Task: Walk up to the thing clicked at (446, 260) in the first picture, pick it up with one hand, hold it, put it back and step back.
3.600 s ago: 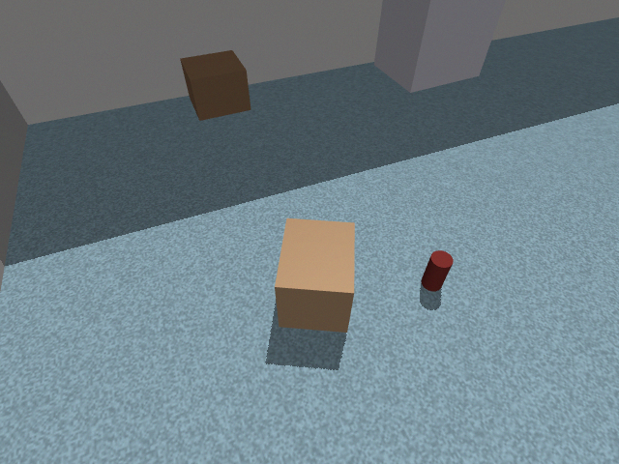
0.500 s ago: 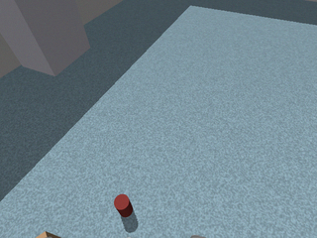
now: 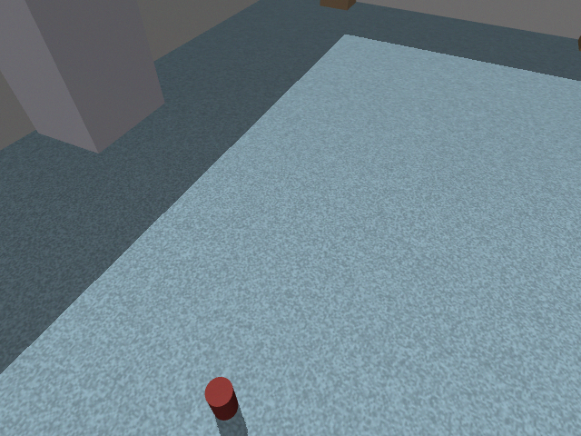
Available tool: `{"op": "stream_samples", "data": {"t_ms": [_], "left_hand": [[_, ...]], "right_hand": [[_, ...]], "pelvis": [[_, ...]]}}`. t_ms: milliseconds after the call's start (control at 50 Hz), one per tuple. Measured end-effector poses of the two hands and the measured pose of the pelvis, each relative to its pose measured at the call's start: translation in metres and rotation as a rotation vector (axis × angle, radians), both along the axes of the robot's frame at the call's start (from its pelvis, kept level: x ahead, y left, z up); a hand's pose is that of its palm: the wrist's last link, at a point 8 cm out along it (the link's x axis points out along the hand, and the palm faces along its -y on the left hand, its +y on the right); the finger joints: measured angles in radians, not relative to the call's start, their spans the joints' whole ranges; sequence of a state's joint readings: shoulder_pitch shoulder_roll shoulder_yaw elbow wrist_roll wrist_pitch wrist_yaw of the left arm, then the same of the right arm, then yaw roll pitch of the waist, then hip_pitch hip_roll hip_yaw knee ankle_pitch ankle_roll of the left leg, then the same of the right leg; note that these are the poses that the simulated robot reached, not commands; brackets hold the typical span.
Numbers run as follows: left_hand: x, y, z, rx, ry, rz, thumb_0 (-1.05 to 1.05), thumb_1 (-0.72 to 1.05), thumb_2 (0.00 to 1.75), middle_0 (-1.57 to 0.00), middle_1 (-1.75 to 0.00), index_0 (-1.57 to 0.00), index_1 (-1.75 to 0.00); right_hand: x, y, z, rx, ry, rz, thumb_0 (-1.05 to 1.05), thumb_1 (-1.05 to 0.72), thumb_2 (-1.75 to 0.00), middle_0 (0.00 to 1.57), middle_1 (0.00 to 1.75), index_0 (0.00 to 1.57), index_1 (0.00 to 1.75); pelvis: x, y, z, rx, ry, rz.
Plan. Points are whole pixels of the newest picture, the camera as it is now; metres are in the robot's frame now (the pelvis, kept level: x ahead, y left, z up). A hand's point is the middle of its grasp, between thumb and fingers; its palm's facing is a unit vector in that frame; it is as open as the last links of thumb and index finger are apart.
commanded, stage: walk up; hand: left
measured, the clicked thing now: (222, 399) +0.36 +0.21 -0.69
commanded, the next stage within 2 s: stand in 0.76 s
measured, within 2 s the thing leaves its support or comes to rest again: neither
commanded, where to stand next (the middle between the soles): +0.02 +0.00 m, yaw +1 degrees
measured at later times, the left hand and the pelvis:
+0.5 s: hand out of the picture +0.10 +0.25 -0.15, palm faces -0.02 -0.94 -0.33, open 7.4 cm; pelvis +0.01 +0.00 +0.01, yaw +0 degrees
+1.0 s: hand out of the picture +0.10 +0.25 -0.15, palm faces -0.01 -0.94 -0.34, open 7.4 cm; pelvis +0.02 +0.00 +0.01, yaw +1 degrees
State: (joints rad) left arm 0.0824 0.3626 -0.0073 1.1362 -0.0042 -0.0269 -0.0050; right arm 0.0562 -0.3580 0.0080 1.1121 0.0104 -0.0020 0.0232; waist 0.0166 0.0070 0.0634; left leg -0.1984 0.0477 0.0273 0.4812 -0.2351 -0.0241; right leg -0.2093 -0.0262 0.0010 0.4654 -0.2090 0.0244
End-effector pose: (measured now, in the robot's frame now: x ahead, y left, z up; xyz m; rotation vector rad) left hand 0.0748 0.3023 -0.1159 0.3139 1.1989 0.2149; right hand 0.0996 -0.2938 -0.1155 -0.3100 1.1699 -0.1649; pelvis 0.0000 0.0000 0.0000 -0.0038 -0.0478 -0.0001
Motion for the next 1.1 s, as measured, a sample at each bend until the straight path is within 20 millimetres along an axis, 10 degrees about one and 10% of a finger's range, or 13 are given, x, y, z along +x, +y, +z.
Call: {"op": "stream_samples", "data": {"t_ms": [540,1100], "left_hand": [[0.016,-0.008,0.006,-0.018,0.024,-0.007,0.01,0.90,0.90,-0.20,-0.30,-0.20,-0.30],[0.009,-0.004,0.006,-0.012,0.040,0.010,0.01,0.90,0.90,-0.20,-0.30,-0.20,-0.30]], "right_hand": [[-0.033,-0.003,-0.001,0.004,0.105,-0.062,0.01,-0.90,-0.89,0.20,0.30,0.20,0.30],[0.001,-0.002,0.005,-0.008,0.041,-0.013,0.00,-0.90,-0.89,0.20,0.30,0.20,0.30]], "pelvis": [[0.009,0.001,0.009,0.002,0.010,0.003],[0.018,-0.001,0.009,0.003,0.013,0.013]]}}
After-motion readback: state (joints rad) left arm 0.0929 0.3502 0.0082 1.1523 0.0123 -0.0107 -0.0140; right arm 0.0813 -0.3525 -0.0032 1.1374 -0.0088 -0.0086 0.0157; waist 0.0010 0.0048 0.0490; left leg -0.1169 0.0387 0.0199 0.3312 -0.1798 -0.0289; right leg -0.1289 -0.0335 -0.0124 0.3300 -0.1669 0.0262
